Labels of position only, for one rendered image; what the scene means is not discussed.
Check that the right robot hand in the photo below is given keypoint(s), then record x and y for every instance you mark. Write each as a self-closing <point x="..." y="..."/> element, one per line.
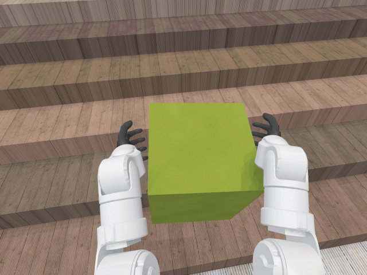
<point x="272" y="129"/>

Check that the robot left upper arm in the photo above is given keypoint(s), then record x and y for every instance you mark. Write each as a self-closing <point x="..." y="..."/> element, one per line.
<point x="136" y="262"/>

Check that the carton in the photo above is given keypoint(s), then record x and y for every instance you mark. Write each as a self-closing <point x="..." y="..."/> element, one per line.
<point x="201" y="162"/>

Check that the left robot hand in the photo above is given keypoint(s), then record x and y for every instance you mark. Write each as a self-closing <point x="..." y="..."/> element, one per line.
<point x="123" y="137"/>

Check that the robot right forearm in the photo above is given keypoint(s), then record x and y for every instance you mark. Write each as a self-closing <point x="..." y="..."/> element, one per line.
<point x="286" y="197"/>

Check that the robot right upper arm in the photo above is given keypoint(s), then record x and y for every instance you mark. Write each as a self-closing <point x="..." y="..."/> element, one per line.
<point x="284" y="257"/>

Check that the robot left forearm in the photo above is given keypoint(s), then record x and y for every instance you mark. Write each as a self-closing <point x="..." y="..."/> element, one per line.
<point x="121" y="214"/>

